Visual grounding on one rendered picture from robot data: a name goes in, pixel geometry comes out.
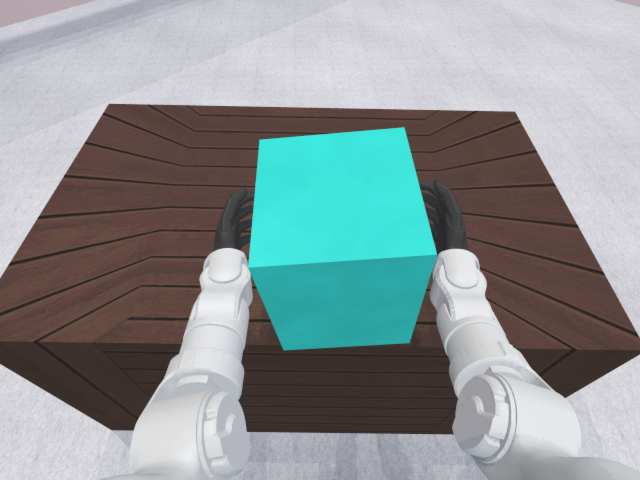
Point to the left robot hand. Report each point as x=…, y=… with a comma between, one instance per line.
x=229, y=229

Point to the right robot upper arm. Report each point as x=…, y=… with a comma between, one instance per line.
x=519, y=431

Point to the right robot forearm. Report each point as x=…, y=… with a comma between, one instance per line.
x=473, y=338

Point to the right robot hand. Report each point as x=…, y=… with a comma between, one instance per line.
x=448, y=230

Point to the pedestal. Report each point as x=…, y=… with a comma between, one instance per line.
x=96, y=301

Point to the carton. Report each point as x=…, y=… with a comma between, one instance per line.
x=341, y=249

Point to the left robot upper arm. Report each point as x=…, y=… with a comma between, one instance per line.
x=196, y=436

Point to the left robot forearm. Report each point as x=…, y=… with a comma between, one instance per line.
x=214, y=340

